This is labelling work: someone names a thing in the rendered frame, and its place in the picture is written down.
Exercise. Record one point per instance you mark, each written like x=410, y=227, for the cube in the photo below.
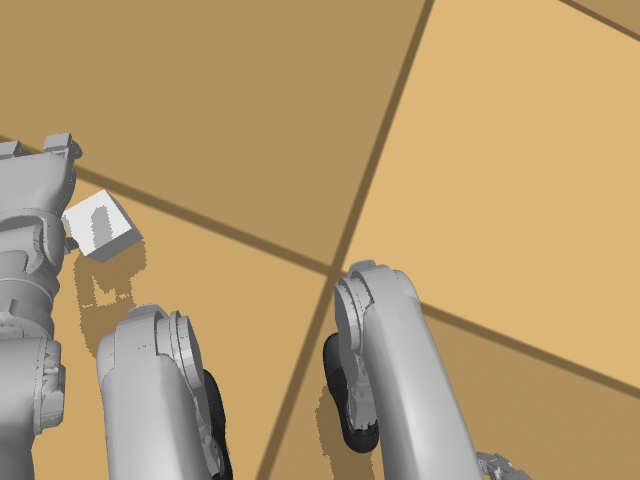
x=101, y=227

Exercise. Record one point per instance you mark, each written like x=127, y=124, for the left robot arm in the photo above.
x=32, y=379

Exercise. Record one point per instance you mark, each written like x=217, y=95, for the left robot foot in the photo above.
x=218, y=421

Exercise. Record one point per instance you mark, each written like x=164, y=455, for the right robot foot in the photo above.
x=360, y=441

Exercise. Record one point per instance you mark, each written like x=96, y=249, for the left robot hand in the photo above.
x=41, y=181

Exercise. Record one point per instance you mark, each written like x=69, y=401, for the right robot hand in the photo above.
x=499, y=468

